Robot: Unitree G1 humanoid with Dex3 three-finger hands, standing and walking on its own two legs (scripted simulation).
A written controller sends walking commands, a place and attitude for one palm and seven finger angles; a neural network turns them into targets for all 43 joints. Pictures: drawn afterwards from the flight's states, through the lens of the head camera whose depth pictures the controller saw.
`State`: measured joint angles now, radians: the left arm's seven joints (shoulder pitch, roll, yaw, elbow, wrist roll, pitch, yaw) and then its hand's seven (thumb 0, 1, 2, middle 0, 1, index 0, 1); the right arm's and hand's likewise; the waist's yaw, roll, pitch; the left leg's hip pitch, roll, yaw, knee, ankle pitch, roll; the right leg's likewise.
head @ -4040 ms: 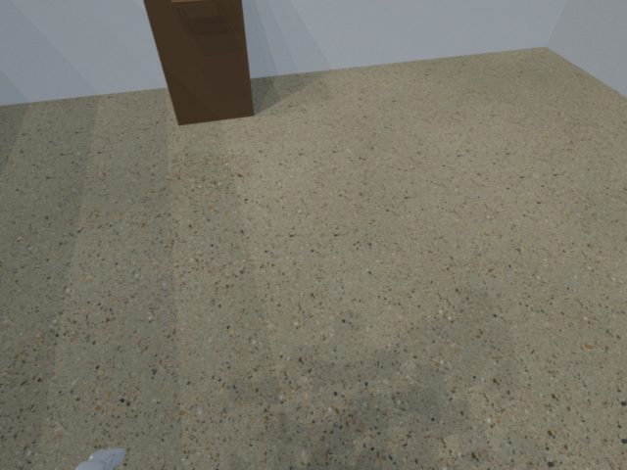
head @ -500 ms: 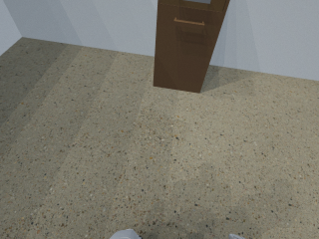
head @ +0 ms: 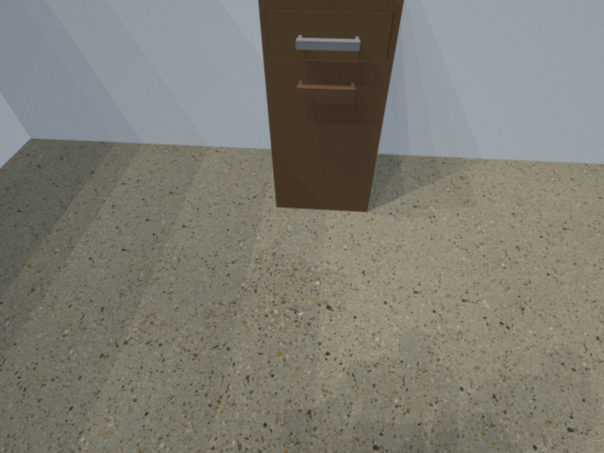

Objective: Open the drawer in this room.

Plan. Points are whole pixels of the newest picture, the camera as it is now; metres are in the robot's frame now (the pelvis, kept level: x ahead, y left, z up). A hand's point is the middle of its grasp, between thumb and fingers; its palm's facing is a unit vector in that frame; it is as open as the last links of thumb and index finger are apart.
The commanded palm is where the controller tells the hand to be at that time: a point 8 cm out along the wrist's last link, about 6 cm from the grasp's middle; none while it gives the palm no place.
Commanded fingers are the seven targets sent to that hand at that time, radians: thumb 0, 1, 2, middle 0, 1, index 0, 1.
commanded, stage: stand and wait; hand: left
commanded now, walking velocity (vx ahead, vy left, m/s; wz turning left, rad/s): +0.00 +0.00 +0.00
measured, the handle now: (328, 41) +1.26 -0.05 +0.02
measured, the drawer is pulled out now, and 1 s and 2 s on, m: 0.00 0.00 0.00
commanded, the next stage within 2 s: look at it before walking up in 0.32 s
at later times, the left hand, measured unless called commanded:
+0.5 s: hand out of the picture +0.00 +0.15 -0.17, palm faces +0.05 -0.99 -0.16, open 7.4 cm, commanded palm none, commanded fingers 0.00 0.90 0.90 -0.20 -0.30 -0.20 -0.30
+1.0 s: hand out of the picture -0.01 +0.16 -0.17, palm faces +0.03 -0.98 -0.18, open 7.4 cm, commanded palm none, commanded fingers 0.00 0.90 0.90 -0.20 -0.30 -0.20 -0.30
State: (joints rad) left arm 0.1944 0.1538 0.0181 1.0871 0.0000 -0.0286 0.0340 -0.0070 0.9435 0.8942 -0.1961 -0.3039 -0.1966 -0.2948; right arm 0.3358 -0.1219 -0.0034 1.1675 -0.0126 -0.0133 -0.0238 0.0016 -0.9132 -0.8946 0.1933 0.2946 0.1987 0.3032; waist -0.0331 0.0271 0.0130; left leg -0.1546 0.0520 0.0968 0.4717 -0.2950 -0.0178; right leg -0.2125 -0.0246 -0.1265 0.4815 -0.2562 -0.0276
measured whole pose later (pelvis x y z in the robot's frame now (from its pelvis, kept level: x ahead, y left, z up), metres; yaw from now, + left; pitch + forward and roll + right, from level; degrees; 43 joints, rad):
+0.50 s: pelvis +0.02 -0.01 +0.01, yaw +0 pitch -1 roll +0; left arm 0.30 0.12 -0.01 1.16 0.00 -0.01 0.04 0.00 0.91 0.89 -0.19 -0.30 -0.20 -0.29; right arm 0.26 -0.14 0.00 1.17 -0.01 -0.02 -0.05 0.00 -0.92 -0.89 0.19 0.29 0.20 0.30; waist 0.01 0.00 0.03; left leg -0.07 0.06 0.10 0.38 -0.28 -0.03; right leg -0.14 -0.01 -0.13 0.40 -0.24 -0.03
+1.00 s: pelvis +0.00 +0.00 +0.01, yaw -1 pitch -1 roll +0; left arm 0.29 0.13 0.00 1.14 0.00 -0.01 0.04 0.01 0.91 0.89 -0.19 -0.30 -0.19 -0.29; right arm 0.32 -0.10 0.01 1.18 0.00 -0.02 -0.04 0.00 -0.91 -0.89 0.19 0.29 0.20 0.30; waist 0.00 0.00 0.04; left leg -0.09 0.05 0.11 0.39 -0.26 -0.01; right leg -0.16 -0.02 -0.11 0.41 -0.22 -0.02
